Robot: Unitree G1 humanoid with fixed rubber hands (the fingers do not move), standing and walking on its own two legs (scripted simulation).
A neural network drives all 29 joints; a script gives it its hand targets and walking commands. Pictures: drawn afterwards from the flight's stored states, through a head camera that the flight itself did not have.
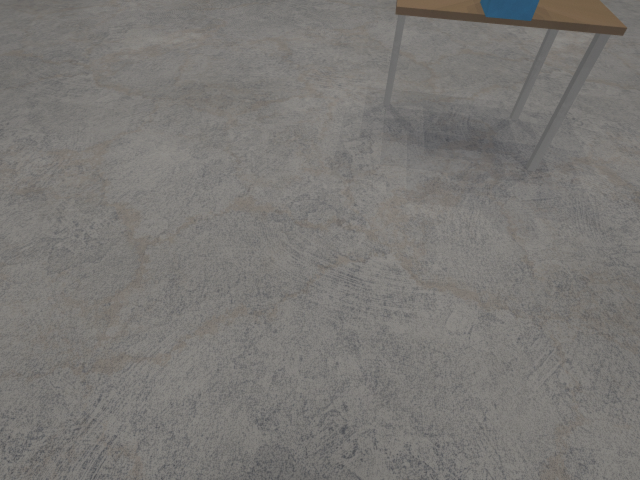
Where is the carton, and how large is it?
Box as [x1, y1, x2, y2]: [480, 0, 538, 20]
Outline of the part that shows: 480,1 486,16 525,20 531,19 538,0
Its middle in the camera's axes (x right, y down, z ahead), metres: +0.76 -1.01 +1.51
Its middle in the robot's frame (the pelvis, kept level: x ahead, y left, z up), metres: +1.83 -0.73 +0.06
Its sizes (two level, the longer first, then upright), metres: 0.180 0.174 0.232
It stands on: a table, 0.73 m high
